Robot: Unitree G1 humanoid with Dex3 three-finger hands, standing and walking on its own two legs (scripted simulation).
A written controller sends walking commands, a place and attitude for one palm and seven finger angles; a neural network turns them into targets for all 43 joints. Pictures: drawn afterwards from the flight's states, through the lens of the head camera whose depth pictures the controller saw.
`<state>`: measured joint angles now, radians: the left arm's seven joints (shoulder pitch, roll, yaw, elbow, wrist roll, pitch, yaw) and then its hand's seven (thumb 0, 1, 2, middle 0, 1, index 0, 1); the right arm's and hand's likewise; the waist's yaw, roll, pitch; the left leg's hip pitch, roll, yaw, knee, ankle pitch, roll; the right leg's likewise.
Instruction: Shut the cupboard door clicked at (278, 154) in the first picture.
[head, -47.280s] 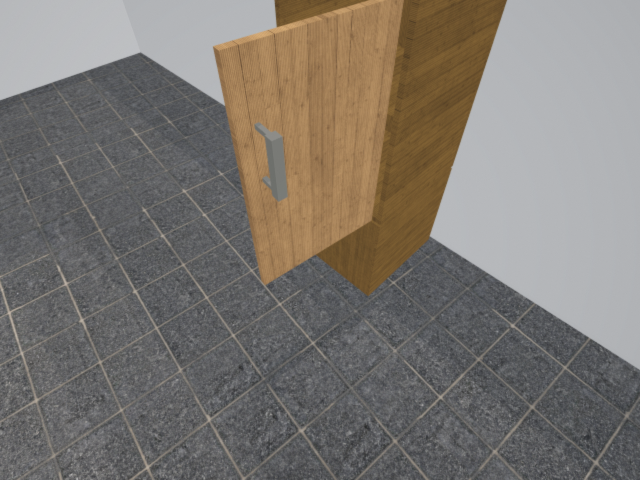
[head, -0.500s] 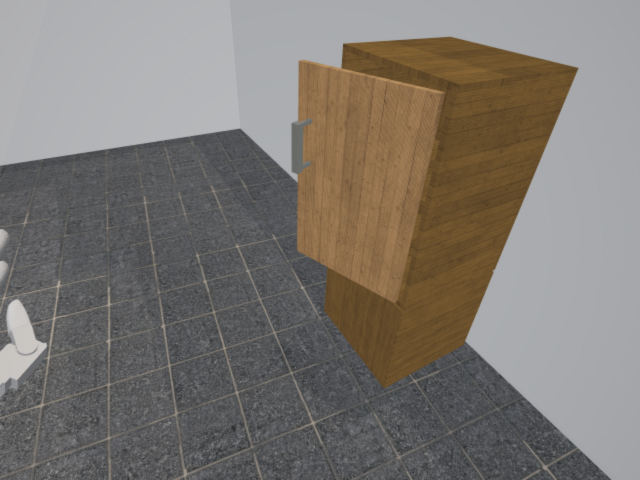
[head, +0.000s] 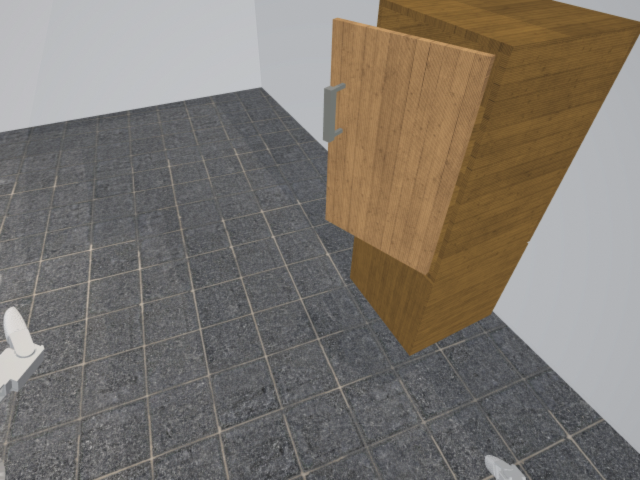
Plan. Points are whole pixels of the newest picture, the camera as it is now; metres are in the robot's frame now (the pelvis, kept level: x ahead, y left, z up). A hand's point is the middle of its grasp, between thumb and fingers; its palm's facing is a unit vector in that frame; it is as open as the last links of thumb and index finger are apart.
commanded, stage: stop stepping back and stand still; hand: left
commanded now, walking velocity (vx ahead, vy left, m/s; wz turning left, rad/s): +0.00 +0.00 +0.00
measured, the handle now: (334, 112) +0.94 +0.05 +0.05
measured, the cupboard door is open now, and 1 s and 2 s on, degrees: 22 22 22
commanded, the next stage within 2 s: let the arm hang, fingers relaxed in 0.12 s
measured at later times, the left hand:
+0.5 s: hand out of the picture +0.08 +0.18 -0.15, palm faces -0.03 -0.97 -0.22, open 7.4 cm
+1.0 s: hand out of the picture -0.09 +0.16 -0.16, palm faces +0.03 -0.97 -0.23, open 7.4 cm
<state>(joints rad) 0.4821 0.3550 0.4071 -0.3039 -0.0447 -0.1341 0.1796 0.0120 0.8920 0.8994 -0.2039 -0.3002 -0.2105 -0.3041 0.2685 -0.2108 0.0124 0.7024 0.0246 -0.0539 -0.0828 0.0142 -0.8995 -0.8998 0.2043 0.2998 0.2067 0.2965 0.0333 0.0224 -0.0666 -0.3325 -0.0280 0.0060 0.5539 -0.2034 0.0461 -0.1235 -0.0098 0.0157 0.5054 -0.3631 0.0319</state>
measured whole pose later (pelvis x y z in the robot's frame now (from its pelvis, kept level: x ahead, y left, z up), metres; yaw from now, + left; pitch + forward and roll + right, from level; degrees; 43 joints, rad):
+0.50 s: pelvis -0.02 -0.01 +0.00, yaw +0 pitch -1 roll -1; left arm 0.31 0.22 -0.01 0.72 0.02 0.06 0.00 0.01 0.91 0.90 -0.19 -0.30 -0.20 -0.30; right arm 0.20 -0.29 0.01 0.87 -0.02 0.01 0.01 0.01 -0.90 -0.90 0.20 0.30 0.21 0.30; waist -0.03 0.00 0.00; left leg -0.37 -0.03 0.00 0.56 -0.18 0.04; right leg -0.18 -0.01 0.01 0.57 -0.37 0.02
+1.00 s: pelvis -0.02 -0.02 +0.01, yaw +0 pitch -3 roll +0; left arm 0.41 0.16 0.00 1.16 0.01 0.01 0.03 0.01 0.91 0.90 -0.19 -0.30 -0.20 -0.30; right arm 0.30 -0.14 0.00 1.11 -0.01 0.04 -0.03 0.01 -0.91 -0.90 0.20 0.30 0.21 0.30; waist -0.01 0.03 0.02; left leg -0.27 -0.01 0.00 0.42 -0.11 0.02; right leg -0.09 0.00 0.01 0.43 -0.30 0.00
